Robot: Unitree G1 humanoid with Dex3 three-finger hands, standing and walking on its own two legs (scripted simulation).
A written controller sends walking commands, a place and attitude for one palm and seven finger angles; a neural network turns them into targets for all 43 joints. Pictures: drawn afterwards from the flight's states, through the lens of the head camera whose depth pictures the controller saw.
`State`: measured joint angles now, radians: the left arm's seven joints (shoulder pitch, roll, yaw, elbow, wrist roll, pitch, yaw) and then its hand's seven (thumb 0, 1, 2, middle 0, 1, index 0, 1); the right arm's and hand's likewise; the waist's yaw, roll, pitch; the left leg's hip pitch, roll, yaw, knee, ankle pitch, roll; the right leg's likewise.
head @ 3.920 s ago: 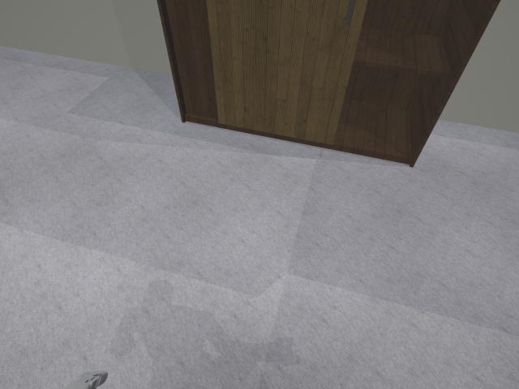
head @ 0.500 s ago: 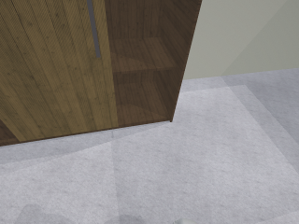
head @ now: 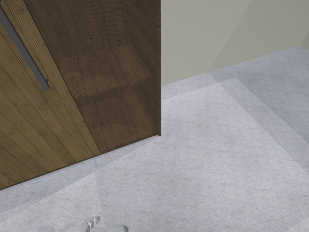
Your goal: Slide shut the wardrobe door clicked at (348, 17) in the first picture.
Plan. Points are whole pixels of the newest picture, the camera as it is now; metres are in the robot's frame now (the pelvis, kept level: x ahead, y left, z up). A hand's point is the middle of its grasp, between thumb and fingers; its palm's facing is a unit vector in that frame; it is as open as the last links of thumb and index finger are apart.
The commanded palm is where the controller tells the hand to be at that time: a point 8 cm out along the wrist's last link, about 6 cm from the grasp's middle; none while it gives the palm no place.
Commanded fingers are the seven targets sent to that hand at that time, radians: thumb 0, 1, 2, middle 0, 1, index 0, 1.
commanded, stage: turn to face it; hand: left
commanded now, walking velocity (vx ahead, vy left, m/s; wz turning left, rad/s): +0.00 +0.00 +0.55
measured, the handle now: (25, 49) +0.68 +0.46 +0.13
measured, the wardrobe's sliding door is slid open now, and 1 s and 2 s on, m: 0.45 0.45 0.45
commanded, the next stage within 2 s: take the last steps up to it in 0.58 s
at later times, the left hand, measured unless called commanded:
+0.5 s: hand out of the picture +0.00 +0.25 -0.17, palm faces +0.28 -0.93 -0.25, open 7.4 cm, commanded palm none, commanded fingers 0.00 0.90 0.90 -0.20 -0.30 -0.20 -0.30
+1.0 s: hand out of the picture -0.03 +0.17 -0.15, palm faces +0.41 -0.89 -0.20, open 7.3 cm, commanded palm none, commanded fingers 0.00 0.90 0.90 -0.20 -0.30 -0.20 -0.30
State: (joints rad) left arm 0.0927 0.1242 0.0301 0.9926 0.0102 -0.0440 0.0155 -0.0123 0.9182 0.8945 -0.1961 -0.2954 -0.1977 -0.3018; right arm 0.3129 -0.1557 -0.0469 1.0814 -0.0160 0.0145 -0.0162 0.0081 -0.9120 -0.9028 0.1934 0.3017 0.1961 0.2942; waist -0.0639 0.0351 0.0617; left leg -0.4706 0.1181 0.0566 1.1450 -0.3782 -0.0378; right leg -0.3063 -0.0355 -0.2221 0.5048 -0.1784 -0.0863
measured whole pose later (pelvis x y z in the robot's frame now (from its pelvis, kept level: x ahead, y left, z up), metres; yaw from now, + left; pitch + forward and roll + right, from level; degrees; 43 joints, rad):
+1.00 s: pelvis +0.05 +0.01 +0.01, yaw +21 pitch +0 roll +1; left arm 0.36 0.15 0.03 1.04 0.04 -0.04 0.01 0.00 0.92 0.89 -0.20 -0.30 -0.20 -0.30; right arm 0.23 -0.22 -0.07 1.04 -0.03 0.05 0.03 0.01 -0.91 -0.90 0.19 0.30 0.20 0.29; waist 0.04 0.01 0.01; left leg -0.38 0.07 0.06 0.82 -0.36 -0.03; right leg -0.13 -0.09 -0.15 0.38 -0.24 0.01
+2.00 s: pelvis +0.32 +0.14 +0.00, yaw +19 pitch -1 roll -2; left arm 0.25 0.16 0.02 1.09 0.01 -0.01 0.03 -0.01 0.92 0.89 -0.20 -0.30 -0.20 -0.30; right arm 0.15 -0.18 -0.03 1.04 -0.01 -0.02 -0.02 0.00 -0.91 -0.90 0.19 0.30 0.19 0.29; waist 0.03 0.03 0.04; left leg -0.32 0.08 0.06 0.54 -0.15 -0.01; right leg -0.18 0.01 -0.14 0.49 -0.29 -0.02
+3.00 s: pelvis +0.28 +0.06 +0.01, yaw +18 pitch -1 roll +0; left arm 0.30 0.13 0.01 1.15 0.00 0.00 0.02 0.00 0.91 0.89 -0.20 -0.30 -0.20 -0.30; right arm 0.33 -0.12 0.00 1.15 -0.01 0.01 -0.03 0.01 -0.91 -0.90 0.19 0.30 0.20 0.29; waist 0.01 0.01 0.02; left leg -0.15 0.04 0.01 0.37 -0.20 -0.04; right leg -0.18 0.03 -0.06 0.39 -0.19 -0.05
